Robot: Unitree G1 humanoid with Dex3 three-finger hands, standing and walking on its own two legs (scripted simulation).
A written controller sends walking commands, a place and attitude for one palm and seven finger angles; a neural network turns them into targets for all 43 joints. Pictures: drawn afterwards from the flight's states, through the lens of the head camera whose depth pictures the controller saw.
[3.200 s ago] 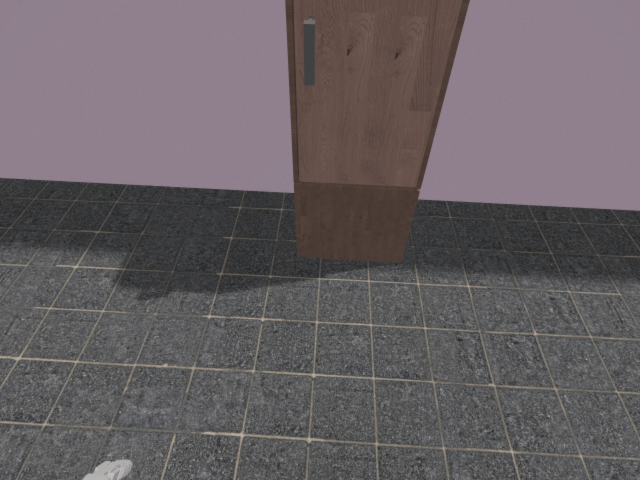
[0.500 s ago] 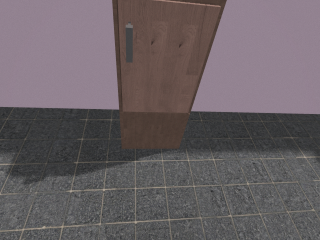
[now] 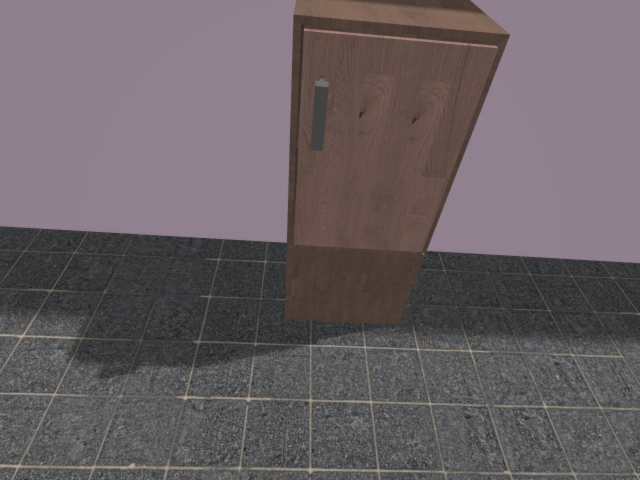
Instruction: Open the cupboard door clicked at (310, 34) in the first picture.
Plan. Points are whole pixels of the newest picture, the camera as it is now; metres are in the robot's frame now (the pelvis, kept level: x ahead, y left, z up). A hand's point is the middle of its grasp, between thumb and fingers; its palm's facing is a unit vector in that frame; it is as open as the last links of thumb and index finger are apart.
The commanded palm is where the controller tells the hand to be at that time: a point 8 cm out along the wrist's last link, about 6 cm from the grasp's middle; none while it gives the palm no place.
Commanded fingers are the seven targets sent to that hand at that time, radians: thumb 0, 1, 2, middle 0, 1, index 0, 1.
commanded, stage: take the last steps up to it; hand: left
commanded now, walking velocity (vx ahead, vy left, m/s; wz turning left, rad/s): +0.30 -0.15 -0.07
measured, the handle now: (319, 113) +0.82 +0.05 +0.09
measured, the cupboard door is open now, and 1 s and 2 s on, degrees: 0 0 0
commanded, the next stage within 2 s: come to a stop and stand still in 0.62 s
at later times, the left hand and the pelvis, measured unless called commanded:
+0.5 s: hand (226, 412) +0.28 +0.16 -0.18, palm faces -0.15 -0.97 -0.16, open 7.4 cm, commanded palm none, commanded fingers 0.00 0.90 0.90 -0.20 -0.30 -0.20 -0.30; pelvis +0.15 -0.01 -0.01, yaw -4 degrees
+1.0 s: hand (256, 399) +0.30 +0.11 -0.18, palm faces +0.06 -0.98 -0.17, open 7.3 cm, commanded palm none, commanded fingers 0.00 0.90 0.90 -0.20 -0.30 -0.20 -0.30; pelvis +0.28 -0.05 +0.00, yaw -2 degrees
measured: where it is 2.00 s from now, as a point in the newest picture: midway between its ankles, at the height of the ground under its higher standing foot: outside the picture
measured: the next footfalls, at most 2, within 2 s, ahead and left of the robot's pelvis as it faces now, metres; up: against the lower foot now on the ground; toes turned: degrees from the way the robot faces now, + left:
left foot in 0.04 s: +0.03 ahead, +0.16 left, +0.00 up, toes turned +6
right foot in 0.52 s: +0.30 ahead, -0.14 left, +0.00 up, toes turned -11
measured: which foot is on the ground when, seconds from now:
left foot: up 0.00-0.02, down 0.04-0.52, up 0.54-0.84, down 0.86-1.00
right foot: down 0.00-0.06, up 0.08-0.50, down 0.52-0.94, up 0.96-1.00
